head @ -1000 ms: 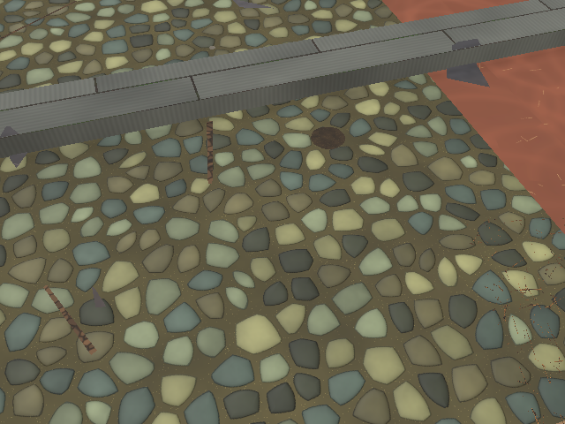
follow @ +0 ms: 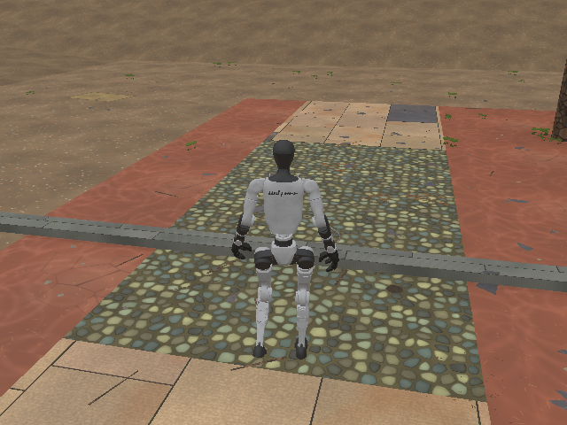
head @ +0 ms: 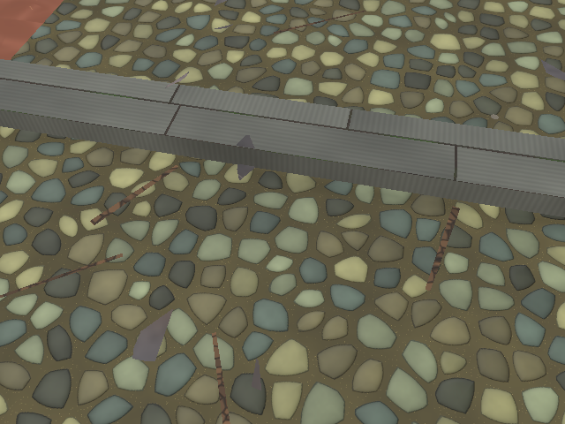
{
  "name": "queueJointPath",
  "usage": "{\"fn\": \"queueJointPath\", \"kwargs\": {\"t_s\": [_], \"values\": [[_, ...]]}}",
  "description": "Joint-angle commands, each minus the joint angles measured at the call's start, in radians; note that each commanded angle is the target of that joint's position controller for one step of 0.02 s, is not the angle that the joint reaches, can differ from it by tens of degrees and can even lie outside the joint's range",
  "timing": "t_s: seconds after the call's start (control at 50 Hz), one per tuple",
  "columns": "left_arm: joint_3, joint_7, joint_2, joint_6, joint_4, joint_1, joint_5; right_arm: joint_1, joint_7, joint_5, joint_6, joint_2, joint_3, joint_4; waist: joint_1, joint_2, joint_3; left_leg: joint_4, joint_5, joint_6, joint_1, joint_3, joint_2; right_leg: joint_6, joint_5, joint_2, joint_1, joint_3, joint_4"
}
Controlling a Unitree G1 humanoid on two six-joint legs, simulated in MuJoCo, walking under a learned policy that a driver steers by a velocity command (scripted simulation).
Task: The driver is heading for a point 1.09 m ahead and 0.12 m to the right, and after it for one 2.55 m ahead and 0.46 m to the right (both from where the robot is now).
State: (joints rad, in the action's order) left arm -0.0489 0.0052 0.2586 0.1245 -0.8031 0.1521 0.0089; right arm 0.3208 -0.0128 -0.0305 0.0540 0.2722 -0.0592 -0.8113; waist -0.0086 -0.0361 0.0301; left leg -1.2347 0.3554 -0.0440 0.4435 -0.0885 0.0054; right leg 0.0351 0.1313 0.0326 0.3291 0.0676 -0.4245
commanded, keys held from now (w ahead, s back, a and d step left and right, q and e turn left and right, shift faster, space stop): w+q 0.04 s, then w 0.44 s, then w+e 0.52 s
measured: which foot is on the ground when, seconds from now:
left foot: up 0.00-0.34, down 0.36-0.92, up 0.94-1.00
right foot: down 0.00-0.36, up 0.38-0.90, down 0.92-1.00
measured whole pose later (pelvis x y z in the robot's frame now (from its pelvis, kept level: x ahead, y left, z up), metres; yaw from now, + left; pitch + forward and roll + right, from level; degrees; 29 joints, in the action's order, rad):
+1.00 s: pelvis +0.54 +0.05 -0.02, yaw -7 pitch +2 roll +0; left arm -0.06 0.04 0.26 0.04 -0.76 0.13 0.04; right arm 0.33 0.00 0.03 0.07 0.25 -0.05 -0.86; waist -0.02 -0.01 0.06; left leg -1.11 0.48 0.00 0.19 0.08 0.05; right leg 0.12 0.17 0.07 0.51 0.07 -0.64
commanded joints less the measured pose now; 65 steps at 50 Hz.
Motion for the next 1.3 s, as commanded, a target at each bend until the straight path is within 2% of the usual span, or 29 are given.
{"fn": "queueJointPath", "kwargs": {"t_s": [0.02, 0.1, 0.2, 0.28, 0.32, 0.36, 0.38, 0.4, 0.42, 0.44, 0.46, 0.48, 0.5, 0.58, 0.72, 0.82, 0.86, 0.88, 0.9, 0.92, 0.94, 0.96, 0.98, 1.0, 1.02, 1.06, 1.12, 1.2, 1.3], "values": [[-0.024, 0.005, 0.084, 0.014, 0.02, 0.029, 0.0, 0.033, 0.005, -0.005, -0.006, 0.034, -0.015, 0.083, 0.0, 0.111, -0.047, 0.004, -0.056, 0.001, 0.178, -0.028, 0.124, 0.169, -0.02, -0.286, -0.162, -0.262, 0.27], [-0.042, 0.01, 0.135, 0.021, -0.023, 0.079, -0.005, -0.053, 0.003, 0.013, -0.012, 0.019, -0.005, 0.136, 0.007, 0.071, -0.014, 0.165, -0.163, 0.013, 0.256, -0.038, 0.135, 0.206, -0.125, -0.299, -0.167, -0.164, 0.315], [-0.042, 0.009, 0.169, 0.0, -0.046, 0.113, -0.024, -0.221, 0.034, 0.016, 0.016, 0.013, 0.013, 0.178, 0.055, 0.072, 0.014, 0.489, -0.363, 0.011, 0.19, 0.063, 0.106, 0.167, -0.155, -0.253, -0.192, -0.034, 0.298], [-0.046, 0.01, 0.202, -0.026, -0.086, 0.188, -0.041, -0.319, 0.051, 0.007, 0.02, 0.037, 0.013, 0.229, 0.079, 0.101, 0.038, 0.612, -0.263, -0.012, 0.176, 0.098, 0.082, 0.145, -0.132, -0.309, -0.301, -0.054, 0.251], [-0.047, 0.007, 0.217, -0.041, -0.095, 0.178, -0.047, -0.276, 0.054, 0.012, 0.023, 0.066, 0.0, 0.23, 0.032, 0.122, 0.012, 0.675, -0.206, -0.044, 0.078, 0.132, 0.044, 0.122, -0.273, -0.322, -0.335, -0.044, 0.163], [-0.029, 0.001, 0.179, -0.048, -0.094, 0.176, -0.035, 0.002, 0.042, 0.019, 0.022, 0.155, -0.052, 0.146, -0.105, 0.09, -0.158, 0.709, -0.252, -0.095, -0.336, 0.147, -0.001, 0.061, -0.472, -0.235, -0.219, 0.046, -0.192], [-0.002, 0.0, 0.106, -0.04, -0.055, 0.191, -0.008, 0.167, 0.025, 0.032, 0.015, 0.26, -0.079, 0.121, -0.144, -0.095, -0.295, 0.728, -0.233, -0.189, -0.656, -0.196, 0.242, 0.002, -0.145, -0.147, 0.077, 0.087, -0.575], [0.02, 0.007, 0.041, -0.012, -0.05, 0.26, -0.014, 0.175, 0.029, 0.029, 0.018, 0.296, -0.076, 0.122, -0.081, -0.262, -0.4, 0.899, -0.118, -0.31, -0.803, -0.638, 0.401, -0.02, 0.449, -0.011, 0.343, -0.057, -0.823], [-0.007, 0.013, 0.145, 0.001, -0.05, 0.191, -0.047, 0.143, 0.036, 0.026, 0.027, 0.197, -0.05, 0.124, -0.1, -0.138, -0.316, 0.925, -0.098, -0.271, -0.744, -0.578, 0.376, -0.006, 0.417, -0.069, 0.45, -0.141, -0.914], [-0.012, 0.015, 0.155, 0.007, -0.027, 0.128, -0.058, 0.073, 0.039, 0.024, 0.031, 0.16, -0.037, 0.132, -0.077, -0.11, -0.201, 0.926, -0.184, -0.235, -0.619, -0.413, 0.34, 0.01, 0.32, -0.115, 0.478, -0.122, -0.896], [-0.011, 0.008, 0.14, 0.004, -0.028, 0.099, -0.042, -0.002, 0.042, 0.023, 0.031, 0.128, -0.029, 0.141, -0.043, -0.036, -0.15, 0.942, -0.265, -0.209, -0.495, -0.302, 0.29, 0.008, 0.234, -0.155, 0.434, -0.115, -0.84], [-0.016, 0.005, 0.134, -0.006, -0.03, 0.096, -0.028, -0.048, 0.047, 0.027, 0.034, 0.098, -0.021, 0.146, -0.012, -0.04, -0.108, 0.976, -0.326, -0.195, -0.397, -0.222, 0.251, 0.004, 0.176, -0.181, 0.384, -0.119, -0.782], [-0.017, 0.009, 0.119, -0.021, -0.04, 0.126, -0.03, -0.071, 0.047, 0.033, 0.039, 0.079, -0.018, 0.144, 0.017, -0.056, -0.106, 1.012, -0.34, -0.188, -0.343, -0.17, 0.235, 0.0, 0.135, -0.197, 0.326, -0.128, -0.759], [-0.015, 0.003, 0.078, -0.062, -0.038, 0.103, -0.035, -0.041, 0.033, 0.044, 0.068, 0.095, -0.029, 0.095, 0.029, -0.022, -0.045, 1.089, -0.449, -0.191, -0.301, -0.025, 0.228, -0.025, 0.005, -0.182, 0.363, -0.157, -0.67], [-0.009, 0.025, 0.049, -0.055, 0.029, -0.08, -0.025, 0.0, 0.002, 0.041, 0.065, 0.12, -0.035, 0.037, -0.034, -0.016, 0.035, 1.132, -0.422, -0.128, -0.376, 0.157, 0.224, -0.018, -0.269, -0.121, 0.399, -0.132, -0.319], [0.0, 0.059, 0.038, -0.052, 0.107, -0.186, -0.027, 0.053, -0.008, 0.027, 0.037, 0.137, -0.043, -0.011, -0.069, -0.011, 0.072, 1.05, -0.54, -0.107, -0.547, 0.214, 0.276, 0.024, -0.15, -0.109, 0.451, -0.062, -0.213], [-0.008, 0.071, 0.055, -0.052, 0.129, -0.171, -0.03, 0.026, -0.015, 0.024, 0.021, 0.161, -0.048, -0.006, -0.041, -0.035, 0.042, 0.955, -0.801, -0.084, -0.574, 0.248, 0.279, 0.056, -0.048, -0.07, 0.377, -0.003, -0.197], [-0.005, 0.069, 0.055, -0.076, 0.105, -0.103, 0.066, 0.076, -0.008, 0.085, 0.032, 0.128, -0.031, -0.037, -0.025, -0.066, 0.036, 0.878, -0.937, -0.056, -0.581, 0.308, 0.238, 0.078, 0.0, -0.014, 0.275, 0.089, -0.158], [-0.019, 0.062, 0.071, -0.08, 0.084, -0.014, 0.073, 0.107, -0.006, 0.078, 0.032, 0.135, -0.032, -0.05, -0.001, -0.076, -0.017, 0.724, -1.076, -0.053, -0.544, 0.31, 0.23, 0.104, 0.054, 0.045, 0.123, 0.119, -0.17], [-0.038, 0.05, 0.102, -0.074, 0.043, 0.153, 0.07, 0.101, -0.007, 0.07, 0.029, 0.16, -0.033, -0.049, 0.083, -0.065, -0.111, 0.494, -1.035, -0.037, -0.47, 0.321, 0.214, 0.14, 0.063, 0.081, -0.088, 0.092, -0.121], [-0.068, 0.036, 0.19, -0.072, 0.015, 0.304, 0.07, 0.102, -0.007, 0.07, 0.031, 0.142, -0.026, -0.02, 0.147, 0.018, -0.234, 0.19, -0.717, -0.009, -0.267, 0.322, 0.191, 0.193, 0.11, -0.068, -0.348, -0.125, -0.114], [-0.1, 0.03, 0.321, -0.079, 0.031, 0.271, 0.047, 0.149, 0.018, 0.048, 0.036, 0.034, -0.003, 0.048, 0.064, 0.31, -0.358, -0.188, 0.207, 0.054, 0.157, 0.254, -0.027, 0.377, 0.052, -0.369, -0.648, -0.705, -0.014], [-0.097, 0.026, 0.288, -0.09, 0.038, 0.306, 0.01, -0.002, 0.021, 0.058, 0.044, 0.11, -0.013, 0.065, 0.138, 0.124, -0.389, -0.24, 0.155, 0.039, 0.255, 0.041, -0.023, 0.359, 0.017, -0.356, -0.665, -0.814, 0.091], [-0.09, 0.017, 0.258, -0.092, 0.026, 0.248, 0.007, -0.066, 0.025, 0.046, 0.051, 0.101, -0.007, 0.09, 0.112, 0.091, -0.248, -0.192, 0.037, 0.025, 0.303, 0.029, 0.036, 0.324, -0.026, -0.335, -0.56, -0.643, 0.095], [-0.074, 0.015, 0.193, -0.092, 0.026, 0.202, 0.004, -0.065, 0.022, 0.051, 0.059, 0.09, 0.002, 0.083, 0.074, 0.034, -0.146, -0.086, -0.033, 0.021, 0.263, 0.041, 0.077, 0.289, -0.118, -0.295, -0.412, -0.545, 0.112], [-0.053, 0.012, 0.129, -0.088, 0.034, 0.137, -0.007, -0.038, 0.018, 0.08, 0.031, 0.091, 0.002, 0.076, 0.007, 0.041, -0.087, 0.024, -0.039, 0.038, 0.138, 0.038, 0.107, 0.251, -0.222, -0.218, -0.228, -0.424, 0.153], [-0.055, 0.017, 0.15, -0.067, 0.031, 0.149, -0.006, -0.017, 0.026, 0.087, -0.009, 0.066, 0.009, 0.076, -0.018, 0.056, -0.079, 0.132, -0.035, 0.065, 0.086, 0.061, 0.105, 0.259, -0.266, -0.172, -0.136, -0.354, 0.19], [-0.06, 0.015, 0.167, -0.068, 0.018, 0.209, -0.005, -0.161, 0.029, 0.083, -0.016, 0.062, 0.015, 0.122, 0.028, 0.086, -0.007, 0.336, -0.197, 0.096, 0.173, 0.074, 0.101, 0.234, -0.134, -0.14, -0.135, -0.357, 0.239], [-0.065, 0.008, 0.179, -0.071, 0.005, 0.284, 0.0, -0.312, 0.039, 0.068, -0.003, 0.061, 0.024, 0.17, 0.092, 0.1, 0.005, 0.552, -0.314, 0.101, 0.181, 0.074, 0.054, 0.202, -0.172, -0.132, -0.231, -0.386, 0.185]]}}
